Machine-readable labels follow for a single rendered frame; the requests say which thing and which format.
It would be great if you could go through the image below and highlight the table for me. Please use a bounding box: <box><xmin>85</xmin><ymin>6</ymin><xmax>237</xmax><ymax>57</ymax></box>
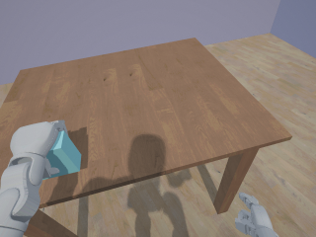
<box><xmin>0</xmin><ymin>38</ymin><xmax>292</xmax><ymax>237</ymax></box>

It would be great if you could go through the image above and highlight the right robot forearm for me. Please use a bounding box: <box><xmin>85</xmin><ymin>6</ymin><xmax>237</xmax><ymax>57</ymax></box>
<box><xmin>255</xmin><ymin>227</ymin><xmax>279</xmax><ymax>237</ymax></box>

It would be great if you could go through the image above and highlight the left robot forearm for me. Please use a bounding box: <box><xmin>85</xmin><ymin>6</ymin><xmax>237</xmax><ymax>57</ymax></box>
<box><xmin>0</xmin><ymin>153</ymin><xmax>46</xmax><ymax>237</ymax></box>

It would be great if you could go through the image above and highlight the sponge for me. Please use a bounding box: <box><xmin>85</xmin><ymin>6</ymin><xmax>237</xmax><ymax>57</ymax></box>
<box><xmin>43</xmin><ymin>130</ymin><xmax>82</xmax><ymax>180</ymax></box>

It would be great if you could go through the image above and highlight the left robot hand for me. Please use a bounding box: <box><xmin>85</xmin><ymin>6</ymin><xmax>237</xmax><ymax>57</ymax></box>
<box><xmin>10</xmin><ymin>119</ymin><xmax>69</xmax><ymax>179</ymax></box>

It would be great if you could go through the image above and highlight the right robot hand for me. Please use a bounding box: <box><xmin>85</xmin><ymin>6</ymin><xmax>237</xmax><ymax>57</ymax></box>
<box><xmin>235</xmin><ymin>192</ymin><xmax>274</xmax><ymax>237</ymax></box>

